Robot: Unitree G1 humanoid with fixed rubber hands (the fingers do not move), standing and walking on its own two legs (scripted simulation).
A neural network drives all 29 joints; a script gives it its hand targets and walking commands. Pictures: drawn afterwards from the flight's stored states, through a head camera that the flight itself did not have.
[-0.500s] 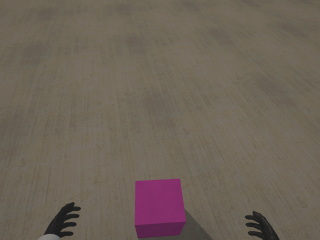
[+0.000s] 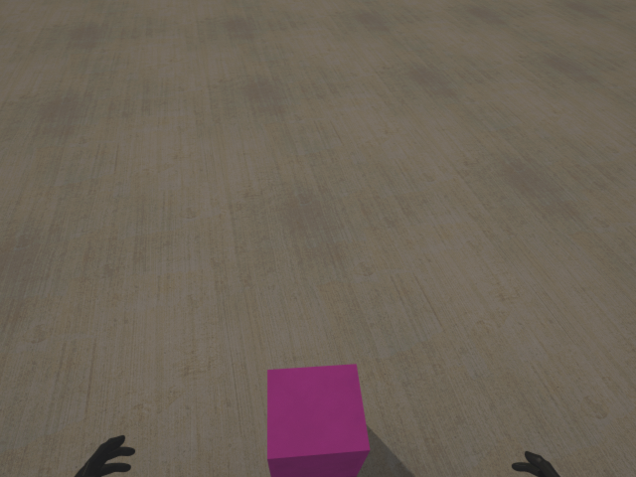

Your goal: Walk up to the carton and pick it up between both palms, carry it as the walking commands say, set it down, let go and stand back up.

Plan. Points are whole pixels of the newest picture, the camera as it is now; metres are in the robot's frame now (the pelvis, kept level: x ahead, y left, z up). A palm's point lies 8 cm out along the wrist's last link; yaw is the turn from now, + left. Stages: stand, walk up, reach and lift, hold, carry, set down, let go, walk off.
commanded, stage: stand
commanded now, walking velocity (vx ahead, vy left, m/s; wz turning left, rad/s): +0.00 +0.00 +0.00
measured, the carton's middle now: (313, 425) +0.38 +0.00 -0.64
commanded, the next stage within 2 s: none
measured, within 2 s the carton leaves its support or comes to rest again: neither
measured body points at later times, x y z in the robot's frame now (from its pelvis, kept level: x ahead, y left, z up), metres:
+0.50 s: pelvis -0.02 +0.00 +0.00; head -0.02 +0.01 +0.45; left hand +0.09 +0.31 -0.11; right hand +0.09 -0.31 -0.10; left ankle -0.03 +0.10 -0.74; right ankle -0.03 -0.12 -0.74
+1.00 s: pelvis -0.02 +0.00 +0.01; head -0.03 +0.01 +0.46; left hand +0.07 +0.31 -0.11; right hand +0.08 -0.31 -0.10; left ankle -0.03 +0.10 -0.74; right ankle -0.03 -0.12 -0.74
